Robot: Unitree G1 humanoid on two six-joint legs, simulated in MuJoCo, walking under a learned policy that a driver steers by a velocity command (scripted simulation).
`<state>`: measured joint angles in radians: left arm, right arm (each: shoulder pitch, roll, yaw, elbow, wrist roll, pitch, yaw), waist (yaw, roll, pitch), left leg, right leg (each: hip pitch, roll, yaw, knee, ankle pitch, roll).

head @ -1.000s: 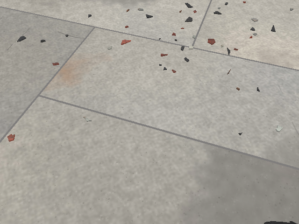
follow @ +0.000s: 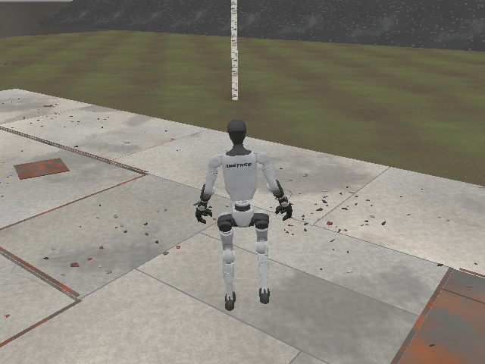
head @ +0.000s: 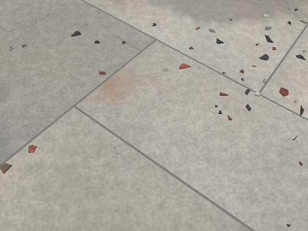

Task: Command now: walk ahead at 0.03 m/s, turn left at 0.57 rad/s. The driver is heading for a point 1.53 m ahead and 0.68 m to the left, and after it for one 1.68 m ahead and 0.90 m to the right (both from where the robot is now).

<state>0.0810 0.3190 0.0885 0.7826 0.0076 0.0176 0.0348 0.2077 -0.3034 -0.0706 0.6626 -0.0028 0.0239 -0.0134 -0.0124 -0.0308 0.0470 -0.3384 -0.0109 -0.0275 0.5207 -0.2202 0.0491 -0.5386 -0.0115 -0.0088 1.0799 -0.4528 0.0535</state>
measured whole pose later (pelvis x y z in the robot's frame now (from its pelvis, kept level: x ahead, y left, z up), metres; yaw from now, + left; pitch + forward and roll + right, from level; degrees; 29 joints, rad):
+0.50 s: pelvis +0.01 -0.03 +0.00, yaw +18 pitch +1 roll +0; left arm 0.14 0.26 0.07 0.76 0.01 0.00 0.03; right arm 0.20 -0.37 -0.11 0.63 0.02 0.07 -0.02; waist 0.00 0.05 0.05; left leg -0.53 -0.04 -0.08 1.12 -0.41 -0.08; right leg -0.23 -0.02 -0.03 0.44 -0.24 -0.01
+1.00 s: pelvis +0.10 +0.08 +0.01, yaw +34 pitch +2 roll -2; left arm 0.10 0.32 0.07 0.74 0.00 -0.09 -0.05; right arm 0.42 -0.27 -0.04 0.68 0.01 -0.04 -0.01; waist -0.05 -0.04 0.02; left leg -0.02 -0.04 -0.08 0.28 -0.28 0.06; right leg -0.64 -0.06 0.01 0.75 -0.03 0.04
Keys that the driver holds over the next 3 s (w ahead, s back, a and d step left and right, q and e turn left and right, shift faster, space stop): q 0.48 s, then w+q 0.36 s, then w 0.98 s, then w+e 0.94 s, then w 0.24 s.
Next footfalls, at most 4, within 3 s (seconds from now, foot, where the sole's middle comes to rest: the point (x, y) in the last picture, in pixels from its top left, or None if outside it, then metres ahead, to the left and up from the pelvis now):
0.32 right None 0.09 -0.14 -0.78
0.74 left None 0.01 0.12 -0.78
1.20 right None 0.43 0.14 -0.78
1.72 left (22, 208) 0.53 0.52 -0.78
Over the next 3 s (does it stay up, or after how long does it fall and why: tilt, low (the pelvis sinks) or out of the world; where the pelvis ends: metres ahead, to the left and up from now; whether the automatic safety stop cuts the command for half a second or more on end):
stays up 1.10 0.63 0.01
